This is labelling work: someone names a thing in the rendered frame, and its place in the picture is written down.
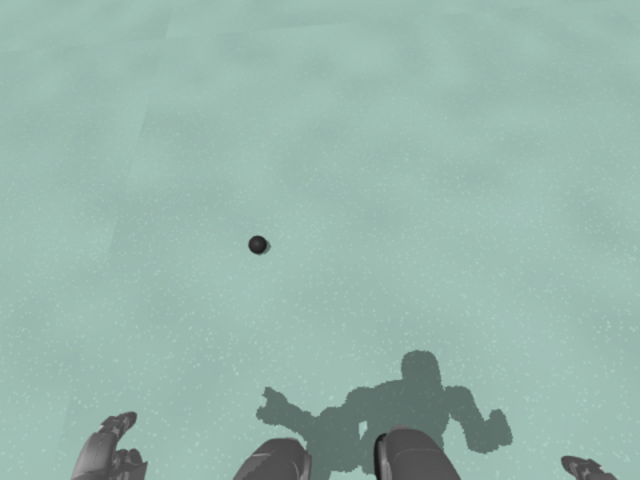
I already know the right robot hand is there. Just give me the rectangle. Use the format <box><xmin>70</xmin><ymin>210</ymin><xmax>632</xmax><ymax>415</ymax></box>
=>
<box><xmin>561</xmin><ymin>456</ymin><xmax>618</xmax><ymax>480</ymax></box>

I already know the ball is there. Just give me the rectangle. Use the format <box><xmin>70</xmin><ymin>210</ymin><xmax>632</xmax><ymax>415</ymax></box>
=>
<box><xmin>249</xmin><ymin>236</ymin><xmax>267</xmax><ymax>254</ymax></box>

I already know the left robot hand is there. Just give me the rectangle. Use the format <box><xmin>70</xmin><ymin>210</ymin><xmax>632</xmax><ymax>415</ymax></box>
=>
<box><xmin>71</xmin><ymin>412</ymin><xmax>148</xmax><ymax>480</ymax></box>

